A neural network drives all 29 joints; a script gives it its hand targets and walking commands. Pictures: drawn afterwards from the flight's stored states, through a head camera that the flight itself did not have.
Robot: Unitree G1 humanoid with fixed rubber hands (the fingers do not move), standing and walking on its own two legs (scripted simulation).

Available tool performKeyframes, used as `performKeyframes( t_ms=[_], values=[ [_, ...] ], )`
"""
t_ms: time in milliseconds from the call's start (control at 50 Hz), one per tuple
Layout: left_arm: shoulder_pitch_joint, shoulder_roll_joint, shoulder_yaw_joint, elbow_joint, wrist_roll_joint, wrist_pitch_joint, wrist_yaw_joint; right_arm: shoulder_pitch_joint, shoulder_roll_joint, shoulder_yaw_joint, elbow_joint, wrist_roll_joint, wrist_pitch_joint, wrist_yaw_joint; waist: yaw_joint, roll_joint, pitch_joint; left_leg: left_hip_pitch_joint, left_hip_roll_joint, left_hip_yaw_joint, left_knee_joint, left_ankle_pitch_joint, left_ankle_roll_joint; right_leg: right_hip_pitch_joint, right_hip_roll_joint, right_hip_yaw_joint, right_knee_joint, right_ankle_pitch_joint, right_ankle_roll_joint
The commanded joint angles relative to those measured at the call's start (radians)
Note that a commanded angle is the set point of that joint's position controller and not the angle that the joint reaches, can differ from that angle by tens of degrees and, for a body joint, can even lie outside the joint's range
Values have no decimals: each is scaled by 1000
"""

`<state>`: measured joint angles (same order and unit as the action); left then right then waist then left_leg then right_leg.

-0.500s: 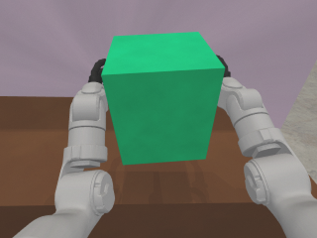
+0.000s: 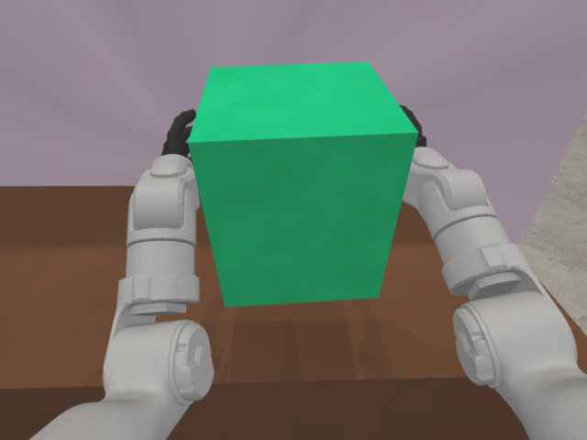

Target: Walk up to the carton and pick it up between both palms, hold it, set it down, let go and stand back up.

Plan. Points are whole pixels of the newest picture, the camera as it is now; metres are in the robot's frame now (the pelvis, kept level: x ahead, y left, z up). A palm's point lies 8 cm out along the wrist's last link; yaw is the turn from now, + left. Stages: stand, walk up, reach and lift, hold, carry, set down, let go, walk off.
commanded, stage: hold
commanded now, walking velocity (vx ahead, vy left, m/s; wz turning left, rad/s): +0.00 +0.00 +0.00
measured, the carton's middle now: (296, 185) +0.37 +0.00 +0.24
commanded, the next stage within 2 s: set down in 0.22 s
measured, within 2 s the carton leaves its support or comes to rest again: neither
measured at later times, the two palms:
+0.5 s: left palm (171, 158) +0.37 +0.16 +0.28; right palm (403, 154) +0.37 -0.14 +0.28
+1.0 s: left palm (188, 195) +0.38 +0.15 +0.22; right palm (395, 197) +0.39 -0.15 +0.20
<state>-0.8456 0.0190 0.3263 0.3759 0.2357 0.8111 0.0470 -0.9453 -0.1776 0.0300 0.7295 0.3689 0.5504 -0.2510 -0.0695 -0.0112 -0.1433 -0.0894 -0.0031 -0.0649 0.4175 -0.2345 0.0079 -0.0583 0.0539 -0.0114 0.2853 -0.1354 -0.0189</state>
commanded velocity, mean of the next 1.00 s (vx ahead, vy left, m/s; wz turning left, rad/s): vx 0.00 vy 0.00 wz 0.00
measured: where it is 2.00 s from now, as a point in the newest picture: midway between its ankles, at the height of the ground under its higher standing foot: outside the picture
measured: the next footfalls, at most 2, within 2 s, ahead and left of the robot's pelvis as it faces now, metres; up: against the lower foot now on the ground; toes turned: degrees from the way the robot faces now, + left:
none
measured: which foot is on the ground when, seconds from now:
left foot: down 0.00-1.00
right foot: down 0.00-1.00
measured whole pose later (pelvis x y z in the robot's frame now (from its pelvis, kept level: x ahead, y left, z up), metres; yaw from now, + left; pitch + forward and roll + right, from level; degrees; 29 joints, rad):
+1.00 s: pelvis +0.00 -0.02 +0.00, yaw +1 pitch -8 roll -1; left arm -0.78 -0.03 0.31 0.38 0.32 0.55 0.06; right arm -0.81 -0.07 -0.13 0.82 0.11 0.15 -0.12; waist -0.02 -0.07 0.01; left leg -0.02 0.00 -0.09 0.36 -0.21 -0.02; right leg -0.01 0.06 -0.04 0.29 -0.15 -0.04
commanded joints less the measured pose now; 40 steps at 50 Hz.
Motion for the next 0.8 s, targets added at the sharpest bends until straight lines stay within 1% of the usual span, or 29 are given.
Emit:
performKeyframes(
  t_ms=[0,40,60,80,120,140,160,180,200,220,240,260,280,300,320,340,380,400,420,440,500,540,560,580,620,640,700,740,780],
  values=[
    [-807,-630,-417,-80,-163,-76,-146,-922,759,216,-351,114,-37,107,-17,46,-274,-6,-39,10,-73,237,-38,133,14,17,-18,210,56],
    [-827,-631,-417,-103,-164,-84,-148,-904,765,211,-328,105,-34,112,-21,38,-271,-3,-33,8,-81,231,-41,136,18,15,-19,181,52],
    [-832,-635,-432,-135,-174,-86,-148,-909,775,230,-355,121,-37,111,-20,41,-313,10,-33,5,-72,263,-42,153,19,15,-11,217,54],
    [-834,-631,-422,-124,-165,-84,-145,-906,766,229,-329,122,-32,111,-13,57,-299,15,-32,9,-70,270,-47,145,19,18,-11,212,52],
    [-831,-627,-414,-99,-160,-77,-145,-903,747,217,-306,122,-30,116,-12,64,-278,13,-28,6,-72,274,-53,137,21,14,-11,193,46],
    [-809,-621,-398,-65,-147,-75,-149,-892,742,209,-272,112,-29,117,-14,49,-257,6,-27,8,-77,252,-50,128,21,12,-19,168,45],
    [-815,-622,-401,-80,-150,-77,-153,-903,748,209,-292,112,-36,117,-10,51,-284,5,-31,11,-77,245,-47,138,19,13,-19,173,46],
    [-831,-636,-426,-113,-169,-82,-152,-920,755,213,-330,119,-44,116,-16,69,-329,6,-32,10,-70,266,-53,153,19,14,-9,192,43],
    [-840,-636,-428,-102,-161,-82,-147,-921,752,209,-304,119,-41,117,-17,86,-298,2,-32,11,-71,264,-56,139,20,14,-10,175,42],
    [-818,-643,-413,-160,-157,-86,-140,-887,752,222,-322,134,-48,123,2,76,-320,64,-27,7,-70,334,-55,150,30,7,-13,201,39],
    [-837,-640,-417,-175,-159,-91,-135,-916,744,230,-353,137,-66,125,7,78,-355,100,-29,9,-53,377,-62,137,32,-1,-14,209,42],
    [-838,-630,-407,-157,-161,-97,-134,-923,742,229,-353,135,-73,124,9,69,-354,110,-33,11,-45,383,-59,132,31,0,-21,207,45],
    [-836,-629,-388,-130,-151,-109,-136,-937,739,208,-351,109,-90,128,14,48,-321,104,-32,13,-55,356,-51,116,32,-6,-27,184,47],
    [-861,-628,-396,-147,-157,-129,-137,-950,744,201,-355,96,-113,133,15,45,-360,108,-31,16,-59,332,-48,125,32,-13,-23,169,48],
    [-885,-632,-399,-131,-154,-147,-135,-959,738,173,-334,65,-136,141,7,59,-333,104,-30,17,-69,298,-50,99,28,-20,-26,137,46],
    [-892,-624,-374,-92,-139,-167,-138,-975,727,138,-303,22,-165,152,13,47,-299,98,-26,22,-85,243,-41,82,23,-29,-31,84,45],
    [-853,-627,-343,-17,-102,-193,-147,-961,692,69,-234,-60,-228,176,10,59,-259,92,-15,32,-121,150,-33,78,12,-41,-42,23,34],
    [-836,-604,-307,7,-76,-206,-151,-942,680,44,-188,-96,-250,188,23,49,-233,75,-15,39,-143,97,-23,91,7,-43,-48,-11,34],
    [-790,-581,-271,64,-41,-212,-160,-897,658,5,-117,-142,-270,198,17,33,-160,62,-10,45,-167,57,-16,96,3,-47,-53,-32,34],
    [-772,-562,-254,60,-28,-223,-169,-870,654,-11,-95,-172,-296,208,17,18,-163,52,-13,57,-173,67,-12,123,-4,-50,-50,-18,36],
    [-686,-542,-245,70,5,-229,-185,-810,607,-35,-53,-213,-352,219,13,44,-138,91,-17,78,-152,194,-26,165,-7,-52,-56,43,33],
    [-629,-519,-210,85,37,-222,-202,-773,592,-47,-35,-239,-372,217,13,24,-78,88,-23,90,-151,230,-22,187,-11,-59,-65,52,42],
    [-615,-521,-217,58,43,-222,-210,-755,595,-46,-42,-245,-386,216,6,27,-79,101,-21,90,-147,267,-27,196,-12,-63,-60,83,46],
    [-610,-523,-233,22,41,-225,-213,-759,595,-24,-76,-239,-405,214,12,27,-115,115,-26,96,-131,314,-28,215,-10,-70,-53,118,48],
    [-617,-534,-275,-5,20,-236,-214,-778,590,-6,-114,-240,-440,210,-2,20,-152,142,-25,96,-113,381,-36,215,-6,-79,-51,149,53],
    [-618,-549,-300,-16,7,-242,-212,-807,591,8,-171,-240,-463,210,1,17,-191,162,-24,95,-98,424,-40,219,-1,-86,-51,163,53],
    [-620,-589,-371,-50,-24,-264,-188,-857,590,42,-262,-233,-505,207,5,44,-248,199,-22,90,-65,489,-57,198,5,-98,-43,177,47],
    [-628,-617,-443,-109,-56,-284,-166,-868,602,86,-324,-213,-527,204,5,68,-336,233,-21,81,-33,555,-67,194,6,-99,-26,241,47],
    [-639,-645,-494,-143,-88,-303,-145,-895,615,127,-387,-194,-542,205,14,69,-394,248,-19,70,-16,578,-68,181,9,-101,-17,259,48]
  ],
)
